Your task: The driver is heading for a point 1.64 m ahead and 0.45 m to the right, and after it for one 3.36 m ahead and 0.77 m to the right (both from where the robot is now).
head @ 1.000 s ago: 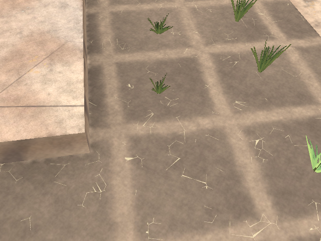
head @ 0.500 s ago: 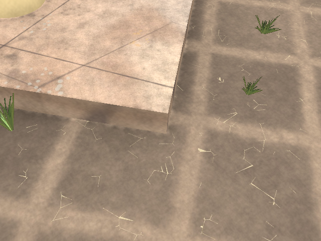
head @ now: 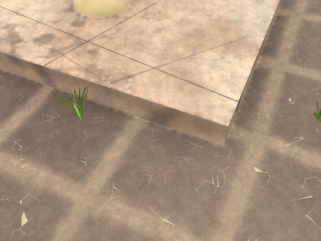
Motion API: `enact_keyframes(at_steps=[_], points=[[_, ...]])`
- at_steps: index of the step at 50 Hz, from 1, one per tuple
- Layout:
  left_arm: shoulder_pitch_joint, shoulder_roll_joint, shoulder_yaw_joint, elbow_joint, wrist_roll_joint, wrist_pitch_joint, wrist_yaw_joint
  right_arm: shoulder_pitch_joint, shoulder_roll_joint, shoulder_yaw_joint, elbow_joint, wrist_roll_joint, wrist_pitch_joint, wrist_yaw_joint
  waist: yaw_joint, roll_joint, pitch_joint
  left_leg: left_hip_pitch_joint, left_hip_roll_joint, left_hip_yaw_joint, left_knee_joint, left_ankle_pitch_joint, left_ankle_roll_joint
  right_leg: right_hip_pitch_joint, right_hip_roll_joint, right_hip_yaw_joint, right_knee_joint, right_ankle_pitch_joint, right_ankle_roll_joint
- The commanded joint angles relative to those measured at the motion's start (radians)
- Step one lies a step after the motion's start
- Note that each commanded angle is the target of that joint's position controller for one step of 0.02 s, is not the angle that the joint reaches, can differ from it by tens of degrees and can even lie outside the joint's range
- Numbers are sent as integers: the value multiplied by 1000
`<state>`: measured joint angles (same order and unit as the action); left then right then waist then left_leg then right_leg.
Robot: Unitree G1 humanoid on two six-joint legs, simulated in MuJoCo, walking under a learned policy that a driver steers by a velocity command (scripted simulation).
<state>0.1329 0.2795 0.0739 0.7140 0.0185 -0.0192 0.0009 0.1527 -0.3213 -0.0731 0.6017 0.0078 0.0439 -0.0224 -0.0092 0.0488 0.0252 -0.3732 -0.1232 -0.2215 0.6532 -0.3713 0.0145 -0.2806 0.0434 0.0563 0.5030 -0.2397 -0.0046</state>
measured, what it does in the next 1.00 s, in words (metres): walks ahead: left foot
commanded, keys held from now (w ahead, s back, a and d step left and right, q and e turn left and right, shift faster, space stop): no key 0.54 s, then w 0.46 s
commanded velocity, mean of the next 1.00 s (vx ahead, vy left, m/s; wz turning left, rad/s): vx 0.13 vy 0.00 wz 0.08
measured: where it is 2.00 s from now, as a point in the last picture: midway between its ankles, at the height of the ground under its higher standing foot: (161, 198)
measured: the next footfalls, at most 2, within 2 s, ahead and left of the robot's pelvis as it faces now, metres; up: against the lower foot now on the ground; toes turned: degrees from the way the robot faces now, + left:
left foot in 0.28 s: +0.01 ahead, +0.15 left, +0.00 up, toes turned -2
left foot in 1.28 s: +0.44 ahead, +0.14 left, +0.00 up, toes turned +3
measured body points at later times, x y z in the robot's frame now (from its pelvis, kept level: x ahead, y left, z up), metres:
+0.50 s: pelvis -0.01 +0.03 +0.00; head +0.00 +0.04 +0.45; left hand +0.10 +0.30 -0.12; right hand +0.15 -0.21 -0.10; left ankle -0.03 +0.15 -0.73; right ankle +0.00 -0.12 -0.73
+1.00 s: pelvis +0.10 -0.01 +0.01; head +0.12 -0.03 +0.46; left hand +0.09 +0.26 -0.11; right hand +0.26 -0.27 -0.10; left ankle +0.13 +0.15 -0.66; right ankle +0.03 -0.09 -0.73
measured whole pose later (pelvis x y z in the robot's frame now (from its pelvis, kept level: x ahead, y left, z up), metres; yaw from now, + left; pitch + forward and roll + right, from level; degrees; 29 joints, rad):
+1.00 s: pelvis +0.10 -0.01 +0.01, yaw +2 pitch +1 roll +1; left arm 0.41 0.24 0.03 0.90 0.00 -0.09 -0.02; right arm 0.23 -0.30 -0.07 0.69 0.02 -0.06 0.01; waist 0.05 0.04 0.00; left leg -0.56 0.06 -0.01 1.03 -0.21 0.02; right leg -0.05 0.03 -0.02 0.30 -0.27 -0.06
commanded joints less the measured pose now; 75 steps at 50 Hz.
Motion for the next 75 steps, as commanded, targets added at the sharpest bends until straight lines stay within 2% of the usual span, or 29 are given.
enact_keyframes(at_steps=[1,4,8,12,13,15,17,27,29,31,34,36,39,40,41,42,45,47,53,59,61,63,64,65,66,67,69,71,75], points=[[-17,152,32,-78,12,-15,7,31,-184,-57,-69,-7,-27,-6,-2,-230,-88,-143,36,37,395,-256,-61,124,-413,402,-193,395,-301],[-52,116,15,-70,-21,-11,15,50,-112,-46,-29,-2,-8,-9,-11,-168,-61,-167,49,30,472,-139,-103,143,-296,239,-151,400,-216],[-41,106,9,-51,-14,10,14,3,-13,-3,-40,-3,-10,1,14,-233,-94,-8,106,160,148,-107,-120,156,-219,118,-124,470,-194],[6,126,7,-28,-32,22,10,46,-33,-10,-4,3,-14,5,5,-228,-95,189,94,218,-287,167,-83,138,-220,137,-87,424,-172],[44,112,1,-16,-32,12,7,47,-55,-11,-5,-8,-14,3,13,-197,-98,278,120,171,-338,270,-56,90,-211,138,-92,357,-125],[99,57,-19,-9,5,-18,-6,30,-136,-22,-5,-27,-12,-5,84,70,-131,308,256,47,-223,446,39,27,-95,7,-65,59,1],[0,92,-15,-6,6,-18,-4,12,-43,-1,-9,-33,-24,13,24,33,-79,193,215,53,-250,226,54,86,-80,-15,-44,57,51],[41,80,-15,68,-9,5,21,49,-27,14,22,-25,-55,7,26,-1,-11,132,184,64,-250,226,30,93,-88,-8,-39,114,56],[56,72,-16,88,-13,7,25,78,-43,9,35,-20,-50,3,14,19,-26,144,181,45,-286,-25,53,68,-46,-61,14,-41,56],[18,72,-15,72,-25,-5,24,127,-102,-8,43,-11,-43,0,-22,102,44,142,274,-117,-394,-368,133,-92,-12,-110,150,-182,43],[-30,85,-8,38,-49,-47,8,166,-111,-11,62,-2,-65,-5,-35,153,125,160,402,-300,-471,-372,221,-253,-77,-37,296,-273,-23],[-3,79,-11,47,-57,-70,-13,136,-99,-9,59,11,-74,-2,-11,124,101,198,393,-239,-449,-257,207,-223,-98,-37,200,-284,-66],[223,88,3,163,-37,-81,-28,49,-67,-1,40,12,-68,3,101,50,-8,-3,249,-12,-291,-51,119,256,-27,-95,-16,46,-55],[341,140,16,186,-34,-81,-23,23,1,20,22,-2,-74,6,140,-96,-40,-116,158,107,-33,-13,54,380,-170,114,-119,-63,-93],[407,270,42,183,-30,-87,-31,19,9,20,-35,8,-92,-3,142,-360,-46,-324,47,196,272,-167,-6,451,-395,567,-292,-237,-244],[350,212,23,163,-21,-95,-31,41,-56,1,-25,32,-107,-6,113,-263,5,-415,93,109,442,-225,0,407,-446,669,-335,-347,-302],[235,134,-3,127,-22,-91,-20,41,-61,-6,13,21,-131,14,67,-133,86,-493,199,129,466,53,34,372,-341,395,-338,-193,-217],[249,95,-20,129,-17,-82,-18,32,-44,-7,18,9,-131,31,61,-145,57,-426,219,163,415,152,23,346,-277,250,-349,34,-182],[298,129,-23,145,-21,-61,3,-131,25,22,-42,10,-131,51,95,-125,73,-343,192,246,93,360,-31,266,-214,51,-380,325,-172],[350,156,-12,174,-39,-52,10,-254,0,22,-87,22,-147,78,93,-134,121,-266,158,243,-117,410,16,331,-283,34,-367,372,-167],[335,177,-2,171,-37,-46,12,-208,-34,9,-80,18,-149,79,44,-155,63,-179,125,257,-134,349,54,393,-296,20,-270,642,-147],[311,192,4,163,-26,-29,15,21,-97,-25,-16,16,-142,62,-86,-166,-104,128,70,300,-152,334,109,377,-255,-23,14,949,-114],[304,172,-5,142,-13,-28,19,204,-135,-39,28,10,-134,47,-161,-135,-234,456,178,187,-100,339,155,169,-227,-22,265,769,-89],[444,14,-50,115,-7,-43,7,292,-236,-58,53,-15,-134,46,-86,151,-416,855,465,-315,-149,125,324,-238,-32,-35,693,64,-23],[419,73,-40,140,-30,-72,-4,306,-138,-35,65,-8,-133,47,-113,162,-478,844,515,-577,-333,-29,341,-353,5,107,832,-309,-30],[285,156,-14,92,-64,-85,-10,210,-102,-19,65,-1,-134,44,-98,112,-254,676,474,-420,-370,-53,280,-445,-58,85,865,-250,-39],[177,135,-16,64,-51,-93,-4,86,-62,-5,66,-6,-138,49,-30,-29,-67,360,392,-173,-429,159,236,-395,-144,31,758,-91,-36],[229,103,-16,81,-38,-71,1,42,-36,0,76,-15,-151,55,33,19,-52,221,337,-62,-493,250,230,-286,-189,38,695,-29,-24],[164,77,-22,52,-21,-45,11,67,-68,-8,127,-7,-170,52,43,9,11,135,320,53,-559,334,250,-339,-212,16,551,65,21]])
